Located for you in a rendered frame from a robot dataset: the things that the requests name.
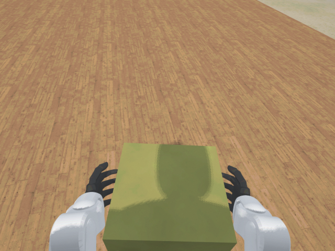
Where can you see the robot left forearm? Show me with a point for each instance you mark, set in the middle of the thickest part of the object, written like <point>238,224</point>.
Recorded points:
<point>76,230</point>

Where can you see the left robot hand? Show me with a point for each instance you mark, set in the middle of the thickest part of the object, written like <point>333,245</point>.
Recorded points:
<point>96,183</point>

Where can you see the right robot hand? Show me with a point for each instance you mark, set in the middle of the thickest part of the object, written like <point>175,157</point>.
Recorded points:
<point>240,186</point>

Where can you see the robot right forearm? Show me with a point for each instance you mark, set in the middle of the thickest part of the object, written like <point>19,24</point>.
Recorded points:
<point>260,230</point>

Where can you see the carton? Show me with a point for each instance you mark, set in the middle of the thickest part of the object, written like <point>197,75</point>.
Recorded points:
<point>169,198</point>

